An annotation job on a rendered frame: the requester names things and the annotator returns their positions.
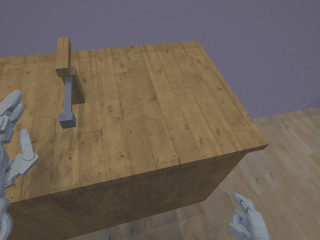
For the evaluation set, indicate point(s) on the tap lever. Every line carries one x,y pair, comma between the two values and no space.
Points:
67,119

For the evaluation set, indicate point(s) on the left robot hand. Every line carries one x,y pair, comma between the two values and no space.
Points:
10,112

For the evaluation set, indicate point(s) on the right robot hand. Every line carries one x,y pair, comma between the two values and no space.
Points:
250,226

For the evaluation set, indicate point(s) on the counter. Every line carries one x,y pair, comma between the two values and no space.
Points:
157,128

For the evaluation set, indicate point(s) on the left robot forearm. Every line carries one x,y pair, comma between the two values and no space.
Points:
6,221

